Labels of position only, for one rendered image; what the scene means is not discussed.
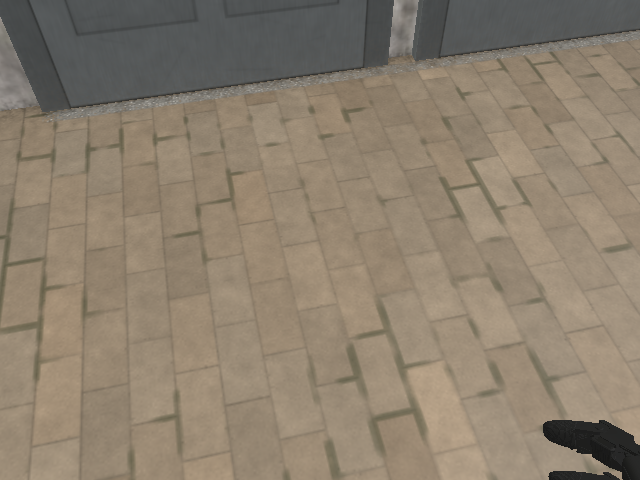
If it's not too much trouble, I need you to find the right robot hand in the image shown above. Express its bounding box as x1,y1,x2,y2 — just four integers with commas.
543,420,640,480

